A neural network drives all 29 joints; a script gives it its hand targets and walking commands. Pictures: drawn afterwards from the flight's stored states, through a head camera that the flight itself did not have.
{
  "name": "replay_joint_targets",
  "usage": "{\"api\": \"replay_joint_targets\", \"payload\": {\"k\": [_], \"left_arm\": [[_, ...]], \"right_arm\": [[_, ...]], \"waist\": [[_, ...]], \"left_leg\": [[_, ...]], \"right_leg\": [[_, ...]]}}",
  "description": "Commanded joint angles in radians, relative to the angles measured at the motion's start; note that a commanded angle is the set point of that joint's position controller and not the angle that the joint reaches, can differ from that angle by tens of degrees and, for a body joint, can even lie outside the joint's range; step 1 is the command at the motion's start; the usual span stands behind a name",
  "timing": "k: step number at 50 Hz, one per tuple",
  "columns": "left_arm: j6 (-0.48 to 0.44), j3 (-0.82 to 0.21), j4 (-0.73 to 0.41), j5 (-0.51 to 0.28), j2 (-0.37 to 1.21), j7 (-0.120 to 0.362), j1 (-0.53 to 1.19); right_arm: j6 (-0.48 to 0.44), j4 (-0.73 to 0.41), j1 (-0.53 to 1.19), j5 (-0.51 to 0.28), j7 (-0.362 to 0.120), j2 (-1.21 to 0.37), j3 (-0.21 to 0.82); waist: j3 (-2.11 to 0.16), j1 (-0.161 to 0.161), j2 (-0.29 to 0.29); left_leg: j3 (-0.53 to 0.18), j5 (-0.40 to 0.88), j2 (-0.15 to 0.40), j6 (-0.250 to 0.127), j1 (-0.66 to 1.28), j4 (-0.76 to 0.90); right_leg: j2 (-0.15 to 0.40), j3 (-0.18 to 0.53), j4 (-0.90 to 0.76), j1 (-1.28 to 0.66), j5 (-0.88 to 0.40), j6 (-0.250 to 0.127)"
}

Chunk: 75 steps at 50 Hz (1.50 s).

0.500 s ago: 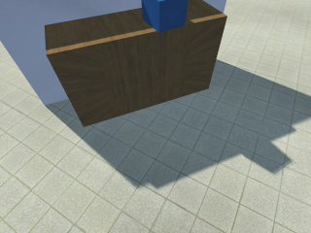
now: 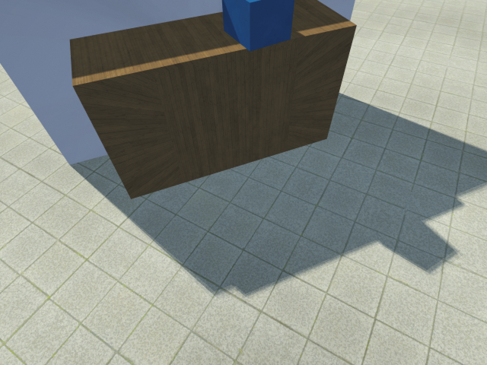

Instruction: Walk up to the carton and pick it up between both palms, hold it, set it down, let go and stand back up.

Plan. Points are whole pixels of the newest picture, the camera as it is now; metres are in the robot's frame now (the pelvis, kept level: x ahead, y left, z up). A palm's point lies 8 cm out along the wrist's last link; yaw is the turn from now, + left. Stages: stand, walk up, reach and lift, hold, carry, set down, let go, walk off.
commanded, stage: walk up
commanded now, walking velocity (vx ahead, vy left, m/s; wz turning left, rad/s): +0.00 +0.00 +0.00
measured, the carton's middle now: (256, 12) +1.39 -0.06 -0.01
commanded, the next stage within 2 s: none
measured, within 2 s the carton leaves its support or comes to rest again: neither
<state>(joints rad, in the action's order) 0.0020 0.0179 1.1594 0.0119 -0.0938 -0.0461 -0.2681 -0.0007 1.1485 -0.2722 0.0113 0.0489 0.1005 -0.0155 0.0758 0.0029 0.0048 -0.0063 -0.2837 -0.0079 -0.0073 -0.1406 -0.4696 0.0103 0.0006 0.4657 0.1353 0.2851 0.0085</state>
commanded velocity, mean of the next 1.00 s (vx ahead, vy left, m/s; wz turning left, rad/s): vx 0.29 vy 0.00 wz -0.43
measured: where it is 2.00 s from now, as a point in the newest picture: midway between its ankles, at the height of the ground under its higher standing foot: (313, 350)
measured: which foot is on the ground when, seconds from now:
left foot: down 0.00-0.44, up 0.46-0.92, down 0.94-1.00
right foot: down 0.00-0.98, up 1.00-1.00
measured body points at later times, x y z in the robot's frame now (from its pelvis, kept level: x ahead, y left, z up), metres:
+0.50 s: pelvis +0.00 -0.04 -0.04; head -0.01 -0.08 +0.41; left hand +0.08 +0.20 -0.16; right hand +0.01 -0.29 -0.20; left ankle -0.02 +0.11 -0.71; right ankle -0.04 -0.11 -0.74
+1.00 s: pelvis +0.22 -0.10 -0.03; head +0.26 -0.12 +0.42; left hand +0.19 +0.14 -0.16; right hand +0.30 -0.37 -0.15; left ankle +0.35 -0.05 -0.74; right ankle -0.02 -0.11 -0.70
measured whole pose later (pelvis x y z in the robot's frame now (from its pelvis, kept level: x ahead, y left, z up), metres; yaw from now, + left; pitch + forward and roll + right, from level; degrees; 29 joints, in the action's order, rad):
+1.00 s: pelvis +0.22 -0.10 -0.03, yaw -25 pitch +1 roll +2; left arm -0.06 0.03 1.08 0.00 -0.13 0.00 -0.50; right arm -0.07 0.83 -0.05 0.05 -0.01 0.20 -0.01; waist 0.11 0.10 -0.01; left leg 0.17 -0.15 0.01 -0.05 -0.48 -0.63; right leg -0.03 0.10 0.85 0.05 0.49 -0.07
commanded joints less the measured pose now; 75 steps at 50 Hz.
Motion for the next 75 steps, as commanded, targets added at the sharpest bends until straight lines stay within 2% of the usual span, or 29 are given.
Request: {"api": "replay_joint_targets", "payload": {"k": [1, 11, 15, 17, 18, 19, 21, 22, 23, 24, 25, 27, 31, 40, 45, 47, 48, 49, 53, 58, 59, 61, 64, 66, 67, 68, 69, 72, 75], "left_arm": [[-0.009, 0.009, -0.005, 0.001, -0.073, -0.004, -0.102], [-0.001, 0.026, -0.139, -0.015, -0.174, -0.008, 0.015], [0.020, 0.028, -0.210, 0.022, -0.133, -0.001, 0.018], [0.025, 0.026, -0.231, 0.020, -0.106, 0.010, 0.018], [0.022, 0.028, -0.236, 0.017, -0.105, 0.018, 0.002], [0.020, 0.062, -0.185, 0.036, -0.093, 0.055, -0.086], [0.017, 0.072, -0.116, 0.036, -0.083, 0.079, -0.208], [0.008, 0.084, -0.065, 0.033, -0.114, 0.070, -0.313], [-0.012, 0.094, -0.063, 0.028, -0.218, 0.052, -0.373], [-0.018, 0.092, -0.098, 0.005, -0.317, 0.037, -0.317], [-0.028, 0.070, -0.136, 0.000, -0.281, 0.028, -0.231], [-0.051, 0.068, -0.180, 0.019, -0.258, 0.024, -0.113], [-0.092, 0.063, -0.171, 0.026, -0.216, 0.040, -0.131], [-0.100, 0.052, -0.100, 0.009, -0.177, 0.031, -0.366], [-0.090, 0.049, -0.111, 0.011, -0.185, 0.041, -0.288], [-0.097, 0.052, -0.146, -0.002, -0.219, 0.036, -0.227], [-0.091, 0.031, -0.184, -0.029, -0.134, 0.041, -0.264], [-0.087, 0.029, -0.200, -0.044, -0.154, 0.030, -0.307], [-0.081, 0.020, -0.209, -0.015, -0.167, 0.056, -0.137], [-0.048, 0.014, -0.275, -0.003, -0.141, 0.080, -0.062], [-0.057, 0.045, -0.353, -0.024, -0.169, 0.034, 0.065], [-0.045, 0.048, -0.330, -0.008, -0.125, 0.019, 0.016], [-0.012, 0.069, -0.343, 0.006, -0.140, 0.028, -0.043], [-0.007, 0.086, -0.330, 0.011, -0.191, 0.026, -0.111], [-0.013, 0.103, -0.326, 0.020, -0.241, 0.020, -0.164], [-0.030, 0.087, -0.326, 0.029, -0.334, 0.021, -0.135], [-0.024, 0.091, -0.364, 0.004, -0.371, 0.018, -0.104], [0.008, 0.053, -0.418, 0.015, -0.267, -0.010, 0.125], [0.002, 0.048, -0.423, 0.021, -0.256, -0.022, 0.206]], "right_arm": [[-0.010, -0.011, -0.086, 0.001, 0.003, 0.085, -0.010], [-0.015, -0.151, -0.079, -0.018, 0.026, 0.203, -0.049], [-0.004, -0.182, -0.096, 0.002, 0.036, 0.228, -0.069], [-0.010, -0.208, 0.022, 0.013, 0.041, 0.228, -0.067], [-0.012, -0.233, 0.081, 0.016, 0.041, 0.234, -0.066], [-0.015, -0.230, 0.062, 0.022, 0.008, 0.271, -0.071], [-0.001, -0.274, 0.265, 0.018, -0.008, 0.249, -0.053], [-0.003, -0.279, 0.259, 0.016, -0.018, 0.194, -0.035], [-0.012, -0.330, 0.284, 0.008, -0.029, 0.124, -0.001], [-0.019, -0.393, 0.301, 0.012, -0.042, 0.149, -0.008], [-0.030, -0.395, 0.321, 0.012, -0.057, 0.206, -0.023], [-0.044, -0.345, 0.247, 0.008, -0.074, 0.233, -0.036], [-0.032, -0.329, 0.235, 0.025, -0.086, 0.213, -0.043], [-0.039, -0.400, 0.407, 0.003, -0.072, 0.173, 0.014], [-0.051, -0.369, 0.220, 0.028, -0.057, 0.232, -0.031], [-0.073, -0.314, -0.060, 0.030, -0.046, 0.319, -0.059], [-0.080, -0.294, -0.223, 0.054, -0.035, 0.435, -0.094], [-0.077, -0.279, -0.250, 0.044, -0.037, 0.464, -0.085], [-0.094, -0.286, -0.053, 0.038, -0.034, 0.235, -0.010], [-0.131, -0.275, -0.076, 0.043, -0.037, 0.238, -0.017], [-0.120, -0.246, -0.057, 0.006, -0.035, 0.242, -0.015], [-0.101, -0.258, -0.060, 0.032, -0.037, 0.298, -0.064], [-0.068, -0.303, -0.006, 0.029, -0.045, 0.301, -0.083], [-0.047, -0.350, 0.038, 0.012, -0.047, 0.270, -0.089], [-0.038, -0.362, -0.003, 0.002, -0.045, 0.235, -0.082], [-0.023, -0.401, 0.025, -0.028, -0.054, 0.190, -0.067], [0.014, -0.388, -0.142, -0.028, -0.026, 0.203, -0.075], [0.054, -0.344, -0.121, 0.005, -0.041, 0.193, -0.082], [0.074, -0.328, -0.152, 0.014, -0.046, 0.175, -0.082]], "waist": [[0.020, 0.001, -0.002], [-0.023, -0.056, 0.044], [-0.063, -0.073, 0.188], [-0.027, -0.023, 0.154], [-0.028, 0.006, 0.157], [-0.120, 0.012, 0.206], [-0.028, 0.123, 0.087], [-0.042, 0.163, -0.155], [-0.001, 0.184, -0.467], [0.042, 0.152, -0.497], [0.120, 0.113, -0.360], [0.167, 0.019, -0.121], [0.105, -0.001, -0.074], [0.032, 0.119, -0.123], [0.011, 0.024, -0.220], [-0.163, -0.129, -0.144], [-0.380, -0.158, 0.154], [-0.479, -0.138, 0.285], [-0.068, -0.063, 0.072], [-0.013, -0.024, 0.062], [0.123, -0.010, 0.063], [0.030, 0.017, 0.119], [-0.110, 0.085, 0.196], [-0.128, 0.139, 0.100], [-0.171, 0.160, -0.030], [-0.299, 0.111, -0.286], [-0.434, 0.096, -0.391], [-0.224, 0.018, -0.254], [-0.167, -0.030, -0.227]], "left_leg": [[-0.074, 0.246, 0.079, -0.032, -0.025, 0.096], [-0.061, 0.326, 0.180, -0.042, 0.044, 0.015], [-0.224, 0.573, 0.453, -0.237, 0.000, 0.112], [-0.147, 0.516, 0.428, -0.210, -0.092, 0.107], [-0.070, 0.475, 0.373, -0.154, -0.128, 0.081], [-0.107, -0.398, 0.363, -0.101, -0.283, 0.169], [0.048, -0.488, 0.267, -0.026, -0.546, 0.038], [0.151, -0.407, 0.170, -0.009, -0.589, -0.279], [0.132, -0.326, 0.059, 0.032, -0.739, -0.655], [0.006, -0.267, 0.053, 0.037, -0.763, -0.743], [-0.036, -0.200, 0.092, 0.045, -0.767, -0.818], [-0.039, -0.041, 0.144, 0.045, -0.759, -0.806], [-0.013, 0.100, 0.135, 0.057, -0.625, -0.647], [0.090, 0.123, 0.036, 0.074, -0.576, -0.216], [0.164, 0.092, -0.021, 0.029, -0.135, -0.078], [0.009, 0.088, 0.074, -0.023, 0.274, -0.027], [-0.356, -0.118, 0.419, -0.104, 0.531, 0.026], [-0.687, -0.138, 0.569, -0.170, 0.537, 0.197], [-0.248, -0.041, 0.427, -0.121, 0.031, 0.261], [-0.047, 0.112, 0.412, -0.143, -0.097, 0.281], [-0.122, 1.062, 0.349, -0.183, -0.199, 0.130], [-0.058, 1.226, 0.307, -0.173, -0.115, 0.049], [-0.060, 0.873, 0.254, -0.123, -0.146, 0.009], [-0.030, 0.540, 0.193, -0.050, -0.285, -0.107], [0.004, 0.244, 0.127, -0.002, -0.392, -0.272], [0.123, -0.329, 0.023, 0.056, -0.413, -0.517], [0.021, -0.465, -0.004, 0.054, -0.337, -0.721], [0.000, -0.294, 0.056, 0.053, -0.405, -0.863], [0.033, -0.217, 0.061, 0.072, -0.352, -0.866]], "right_leg": [[0.068, 0.061, -0.091, 0.030, -0.213, -0.036], [0.059, 0.066, 0.153, 0.232, -0.289, -0.038], [0.031, -0.038, 0.647, 0.358, 0.332, 0.022], [0.084, 0.009, 0.600, 0.329, 0.306, 0.013], [0.097, 0.005, 0.478, 0.260, 0.265, 0.003], [0.087, 0.005, 0.404, 0.086, 0.337, -0.030], [0.021, -0.083, 0.221, -0.170, 0.154, -0.044], [0.022, -0.008, 0.084, -0.243, 0.195, -0.071], [0.291, 0.513, -0.227, -0.168, 0.480, -0.149], [0.403, 0.904, -0.486, -0.026, 0.692, -0.247], [0.410, 0.938, -0.540, 0.053, 0.775, -0.270], [0.332, 0.681, -0.447, 0.040, 0.543, -0.237], [0.214, 0.364, -0.368, 0.002, 0.071, -0.170], [0.170, 0.169, -0.227, -0.270, -0.669, -0.174], [0.160, 0.162, -0.054, -0.065, -0.986, -0.142], [0.131, 0.165, 0.294, 0.115, -0.787, -0.116], [0.003, 0.049, 0.669, 0.385, -0.335, -0.082], [-0.047, 0.080, 0.823, 0.443, 0.224, -0.084], [0.109, 0.071, 0.830, 0.451, 0.039, -0.077], [0.150, 0.033, 0.672, 0.446, 0.051, -0.039], [0.071, 0.058, 0.506, 0.402, 0.174, 0.043], [0.025, 0.019, 0.415, 0.400, 0.143, 0.077], [0.006, 0.010, 0.292, 0.173, -0.113, 0.047], [0.036, 0.015, 0.135, -0.039, -0.296, 0.015], [0.141, 0.088, 0.070, -0.208, -0.512, -0.024], [0.410, 0.280, 0.005, -0.247, -0.878, -0.065], [0.545, 0.389, -0.008, -0.181, -0.956, -0.192], [0.401, 0.278, -0.140, 0.042, -0.310, -0.182], [0.346, 0.138, -0.154, 0.166, -0.276, -0.182]]}}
